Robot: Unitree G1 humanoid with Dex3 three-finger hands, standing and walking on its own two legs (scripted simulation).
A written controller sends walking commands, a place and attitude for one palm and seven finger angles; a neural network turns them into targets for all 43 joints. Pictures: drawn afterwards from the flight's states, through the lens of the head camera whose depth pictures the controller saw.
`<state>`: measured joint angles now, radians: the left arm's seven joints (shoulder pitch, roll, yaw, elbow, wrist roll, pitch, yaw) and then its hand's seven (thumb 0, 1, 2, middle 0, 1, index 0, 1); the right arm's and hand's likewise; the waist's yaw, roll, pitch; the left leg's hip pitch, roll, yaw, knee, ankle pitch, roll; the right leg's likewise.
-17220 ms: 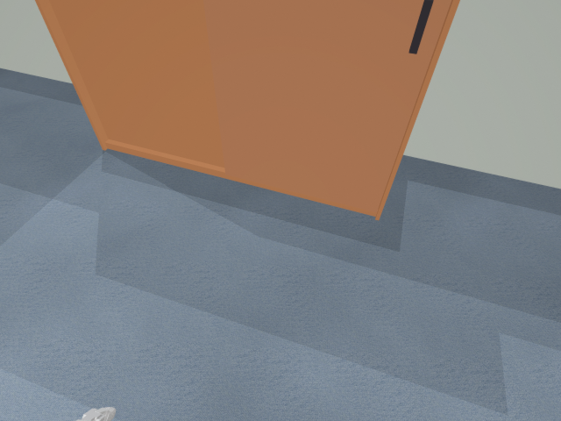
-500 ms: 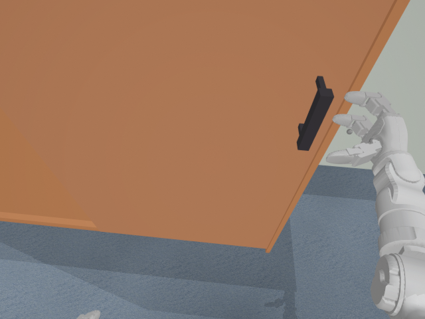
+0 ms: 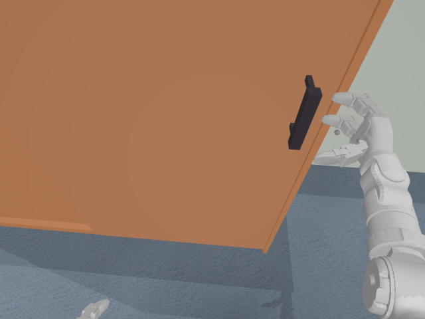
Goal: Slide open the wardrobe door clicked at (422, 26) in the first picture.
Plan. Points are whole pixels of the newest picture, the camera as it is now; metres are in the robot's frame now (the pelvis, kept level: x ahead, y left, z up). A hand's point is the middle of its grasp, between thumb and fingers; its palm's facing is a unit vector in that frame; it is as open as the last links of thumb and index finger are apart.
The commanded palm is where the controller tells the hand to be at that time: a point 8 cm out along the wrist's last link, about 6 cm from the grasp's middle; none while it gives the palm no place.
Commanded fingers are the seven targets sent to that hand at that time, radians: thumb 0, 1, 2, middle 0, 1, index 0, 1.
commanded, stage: move the hooked fingers beside the handle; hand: right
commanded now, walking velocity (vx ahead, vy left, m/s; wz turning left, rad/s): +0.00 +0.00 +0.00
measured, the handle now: (301, 113) +0.49 -0.11 +0.13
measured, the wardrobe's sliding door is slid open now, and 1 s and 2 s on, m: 0.00 0.00 0.00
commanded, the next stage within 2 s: feel for the door with the fingertips in 0.24 s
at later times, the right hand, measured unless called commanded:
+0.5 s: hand (324, 133) +0.43 -0.14 +0.14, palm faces -0.04 +1.00 +0.01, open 14.0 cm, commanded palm +0.41 -0.20 +0.14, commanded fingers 0.00 0.50 -0.30 0.30 1.20 0.30 1.20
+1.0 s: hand (311, 126) +0.45 -0.12 +0.14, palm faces -0.02 +1.00 +0.00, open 14.0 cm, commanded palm +0.42 -0.18 +0.14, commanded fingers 0.00 0.50 -0.30 0.30 1.20 0.30 1.20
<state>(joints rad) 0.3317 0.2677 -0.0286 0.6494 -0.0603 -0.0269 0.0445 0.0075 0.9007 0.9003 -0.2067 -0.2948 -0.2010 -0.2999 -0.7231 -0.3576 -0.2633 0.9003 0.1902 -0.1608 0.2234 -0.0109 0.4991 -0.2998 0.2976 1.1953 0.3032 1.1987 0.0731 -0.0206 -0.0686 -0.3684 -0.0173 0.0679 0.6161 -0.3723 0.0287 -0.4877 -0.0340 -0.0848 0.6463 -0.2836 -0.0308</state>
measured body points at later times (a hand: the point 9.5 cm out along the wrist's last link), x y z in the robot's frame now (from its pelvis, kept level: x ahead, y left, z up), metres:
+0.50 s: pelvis -0.01 +0.01 +0.00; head +0.02 +0.01 +0.45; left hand +0.07 +0.27 -0.12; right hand +0.43 -0.20 +0.14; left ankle -0.04 +0.10 -0.72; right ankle +0.02 -0.10 -0.72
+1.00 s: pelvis -0.01 +0.02 +0.00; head +0.02 +0.03 +0.45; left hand +0.06 +0.28 -0.12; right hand +0.44 -0.18 +0.15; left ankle -0.04 +0.10 -0.72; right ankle +0.02 -0.10 -0.72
